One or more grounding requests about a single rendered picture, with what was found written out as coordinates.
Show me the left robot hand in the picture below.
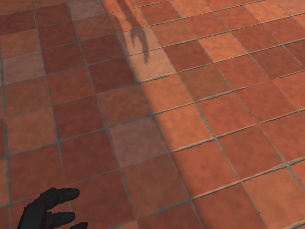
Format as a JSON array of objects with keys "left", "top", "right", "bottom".
[{"left": 17, "top": 187, "right": 88, "bottom": 229}]

